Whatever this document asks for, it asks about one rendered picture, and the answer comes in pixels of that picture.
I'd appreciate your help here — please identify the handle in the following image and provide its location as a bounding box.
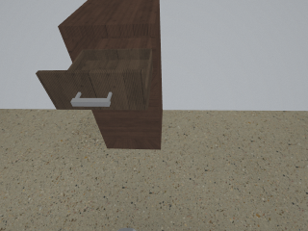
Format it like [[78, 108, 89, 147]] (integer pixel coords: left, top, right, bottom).
[[70, 91, 112, 107]]

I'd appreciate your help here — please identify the cabinet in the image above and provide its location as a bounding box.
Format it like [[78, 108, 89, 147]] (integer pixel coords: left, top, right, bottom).
[[58, 0, 163, 150]]

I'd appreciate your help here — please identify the drawer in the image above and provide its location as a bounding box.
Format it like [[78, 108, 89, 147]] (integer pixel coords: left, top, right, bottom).
[[36, 48, 153, 111]]

